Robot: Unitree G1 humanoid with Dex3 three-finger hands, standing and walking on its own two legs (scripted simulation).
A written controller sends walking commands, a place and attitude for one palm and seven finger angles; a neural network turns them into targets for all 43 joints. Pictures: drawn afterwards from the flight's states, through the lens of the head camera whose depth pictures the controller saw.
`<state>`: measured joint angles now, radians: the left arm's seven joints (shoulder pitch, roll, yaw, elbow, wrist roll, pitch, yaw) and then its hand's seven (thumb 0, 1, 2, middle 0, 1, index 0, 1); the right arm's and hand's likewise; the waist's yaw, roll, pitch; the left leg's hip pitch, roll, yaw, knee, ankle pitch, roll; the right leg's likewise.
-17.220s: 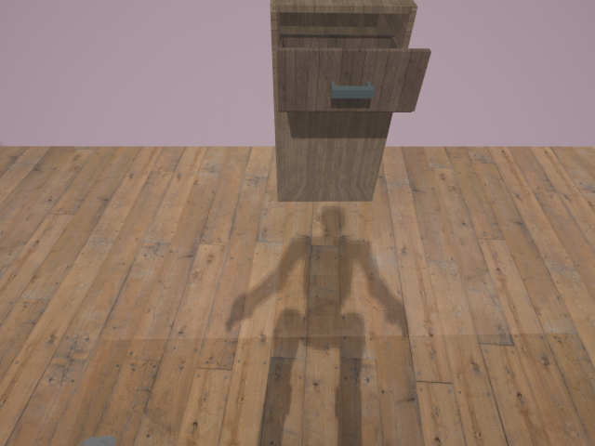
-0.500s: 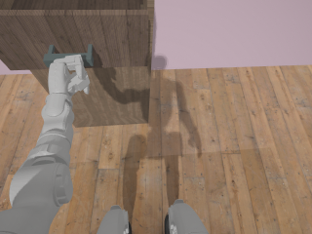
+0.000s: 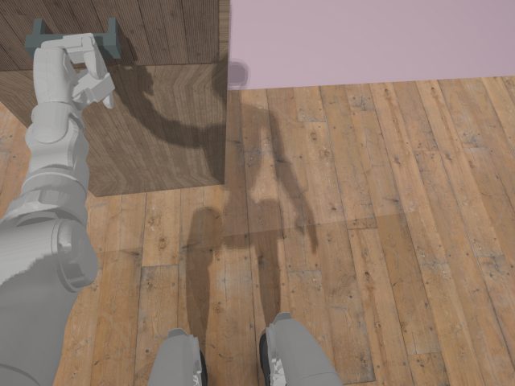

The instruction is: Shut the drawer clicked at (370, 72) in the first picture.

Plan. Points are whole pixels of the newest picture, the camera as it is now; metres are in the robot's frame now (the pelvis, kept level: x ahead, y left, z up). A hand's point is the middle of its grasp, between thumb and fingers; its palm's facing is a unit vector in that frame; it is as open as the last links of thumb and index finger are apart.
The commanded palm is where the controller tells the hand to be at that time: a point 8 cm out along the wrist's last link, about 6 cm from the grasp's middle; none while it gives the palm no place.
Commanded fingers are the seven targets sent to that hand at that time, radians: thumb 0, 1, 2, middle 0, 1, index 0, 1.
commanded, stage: push the drawer shut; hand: left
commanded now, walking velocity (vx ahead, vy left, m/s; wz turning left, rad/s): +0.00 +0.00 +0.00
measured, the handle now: (76, 36) +0.63 +0.19 +0.07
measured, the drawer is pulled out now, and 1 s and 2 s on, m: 0.04 0.00 0.00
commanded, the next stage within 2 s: pull the fist back off the drawer in 0.78 s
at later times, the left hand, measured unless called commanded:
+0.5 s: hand (105, 53) +0.60 +0.15 +0.07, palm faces +0.03 -1.00 -0.03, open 3.0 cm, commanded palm +0.60 +0.18 +0.07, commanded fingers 0.00 0.90 0.90 -1.40 -1.60 -1.40 -1.60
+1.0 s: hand (99, 49) +0.60 +0.16 +0.07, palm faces +0.03 -1.00 -0.04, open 3.3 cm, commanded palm +0.62 +0.17 +0.07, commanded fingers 0.00 0.90 0.90 -1.40 -1.60 -1.40 -1.60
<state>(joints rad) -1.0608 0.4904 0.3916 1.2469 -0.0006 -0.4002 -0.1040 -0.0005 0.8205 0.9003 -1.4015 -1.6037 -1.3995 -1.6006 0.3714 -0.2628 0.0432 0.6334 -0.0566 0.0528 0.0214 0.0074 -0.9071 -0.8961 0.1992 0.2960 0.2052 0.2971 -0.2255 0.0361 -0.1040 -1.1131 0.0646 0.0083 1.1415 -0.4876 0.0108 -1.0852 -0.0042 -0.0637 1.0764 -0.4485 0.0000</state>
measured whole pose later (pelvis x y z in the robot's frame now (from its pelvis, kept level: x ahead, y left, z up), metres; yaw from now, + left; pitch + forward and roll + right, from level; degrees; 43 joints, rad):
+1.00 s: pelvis -0.03 +0.01 -0.03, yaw -1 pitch +32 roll -7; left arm -1.44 0.74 0.35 1.42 0.10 -0.26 -0.10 0.06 0.68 0.95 -1.40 -1.60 -1.40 -1.60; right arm 0.42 -0.26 0.11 0.65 -0.09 0.00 0.02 0.00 -0.91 -0.90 0.20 0.30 0.21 0.30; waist -0.35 0.06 -0.08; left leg -1.35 0.07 -0.05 1.26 -0.47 0.02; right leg -1.28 0.01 -0.11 1.13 -0.41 0.00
